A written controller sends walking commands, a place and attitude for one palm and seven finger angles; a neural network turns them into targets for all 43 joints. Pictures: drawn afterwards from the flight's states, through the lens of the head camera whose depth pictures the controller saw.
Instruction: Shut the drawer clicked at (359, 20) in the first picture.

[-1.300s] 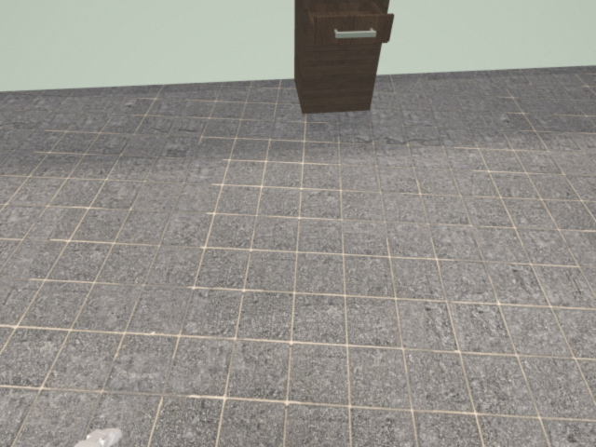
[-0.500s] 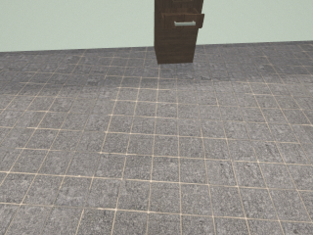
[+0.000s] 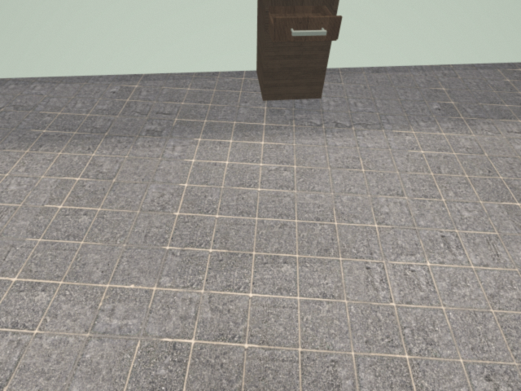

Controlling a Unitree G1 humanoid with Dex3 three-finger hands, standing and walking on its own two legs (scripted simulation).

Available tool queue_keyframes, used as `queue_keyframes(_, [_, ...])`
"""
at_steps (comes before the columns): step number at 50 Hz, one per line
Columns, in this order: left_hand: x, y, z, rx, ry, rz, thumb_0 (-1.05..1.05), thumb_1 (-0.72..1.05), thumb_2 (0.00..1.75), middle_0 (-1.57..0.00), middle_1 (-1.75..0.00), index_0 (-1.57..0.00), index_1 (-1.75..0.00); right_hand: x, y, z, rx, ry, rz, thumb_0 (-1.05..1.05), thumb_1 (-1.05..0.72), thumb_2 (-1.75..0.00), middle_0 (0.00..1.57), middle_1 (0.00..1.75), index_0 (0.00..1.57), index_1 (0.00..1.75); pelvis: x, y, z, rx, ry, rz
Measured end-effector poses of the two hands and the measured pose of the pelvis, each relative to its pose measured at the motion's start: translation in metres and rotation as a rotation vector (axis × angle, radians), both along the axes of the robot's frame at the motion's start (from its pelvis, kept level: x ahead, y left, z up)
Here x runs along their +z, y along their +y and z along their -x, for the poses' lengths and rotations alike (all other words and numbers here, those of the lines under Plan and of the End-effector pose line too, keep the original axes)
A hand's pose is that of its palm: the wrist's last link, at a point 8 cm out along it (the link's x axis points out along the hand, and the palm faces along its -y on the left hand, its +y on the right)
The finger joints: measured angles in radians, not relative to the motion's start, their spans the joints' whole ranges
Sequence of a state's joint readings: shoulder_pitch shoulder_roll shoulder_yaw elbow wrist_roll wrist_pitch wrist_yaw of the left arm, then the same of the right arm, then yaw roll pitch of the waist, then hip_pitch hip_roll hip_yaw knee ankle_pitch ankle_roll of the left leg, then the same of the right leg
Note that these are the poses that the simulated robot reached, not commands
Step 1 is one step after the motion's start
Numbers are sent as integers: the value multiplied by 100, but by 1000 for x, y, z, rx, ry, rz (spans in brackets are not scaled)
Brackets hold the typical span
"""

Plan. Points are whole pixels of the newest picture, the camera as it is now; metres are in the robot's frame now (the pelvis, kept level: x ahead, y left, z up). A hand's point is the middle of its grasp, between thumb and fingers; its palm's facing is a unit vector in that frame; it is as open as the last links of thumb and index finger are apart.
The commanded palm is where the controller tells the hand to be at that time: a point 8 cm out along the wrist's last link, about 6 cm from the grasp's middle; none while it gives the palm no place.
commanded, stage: look at it before walking up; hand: left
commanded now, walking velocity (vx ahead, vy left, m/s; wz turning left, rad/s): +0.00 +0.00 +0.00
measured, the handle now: (308, 31) +1.94 -0.17 -0.22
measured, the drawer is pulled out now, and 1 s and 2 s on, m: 0.17 0.17 0.17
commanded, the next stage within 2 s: get within about a metre, facing it in 0.14 s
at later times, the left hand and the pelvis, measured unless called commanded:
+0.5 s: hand out of the picture +0.06 +0.21 -0.18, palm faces -0.02 -0.97 -0.23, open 7.4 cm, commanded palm none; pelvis +0.04 +0.01 -0.01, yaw -1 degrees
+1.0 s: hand (199, 283) +0.37 +0.16 -0.19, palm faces -0.11 -0.97 -0.22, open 7.4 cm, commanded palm none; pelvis +0.23 -0.02 -0.04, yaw -5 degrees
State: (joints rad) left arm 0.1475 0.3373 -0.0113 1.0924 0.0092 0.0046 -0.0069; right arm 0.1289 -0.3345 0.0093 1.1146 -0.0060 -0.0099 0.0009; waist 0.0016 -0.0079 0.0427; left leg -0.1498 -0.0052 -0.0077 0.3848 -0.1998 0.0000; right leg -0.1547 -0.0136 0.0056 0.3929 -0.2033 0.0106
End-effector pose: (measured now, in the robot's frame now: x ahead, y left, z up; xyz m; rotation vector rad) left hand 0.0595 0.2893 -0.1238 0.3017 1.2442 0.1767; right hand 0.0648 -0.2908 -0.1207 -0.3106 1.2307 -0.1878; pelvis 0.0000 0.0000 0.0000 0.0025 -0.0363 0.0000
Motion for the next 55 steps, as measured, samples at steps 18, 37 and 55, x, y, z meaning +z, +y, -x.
queue_keyframes(18, [-1,-2,-8,5,3,-3,1,90,90,-20,-30,-20,-30,-2,7,-16,4,-15,-11,1,-91,-90,20,30,20,30,-1,1,-12,-9,9,0])
queue_keyframes(37, [-43,-44,-43,13,242,189,1,91,90,-20,-30,-20,-30,-21,103,44,-238,235,-125,0,-91,-90,20,30,20,30,-13,22,-115,-77,27,19])
queue_keyframes(55, [-31,-91,-318,-89,-112,132,0,91,90,-20,-30,-19,-30,-38,57,-100,-296,298,-166,1,-91,-90,20,30,20,30,-21,-26,-266,-71,5,26])
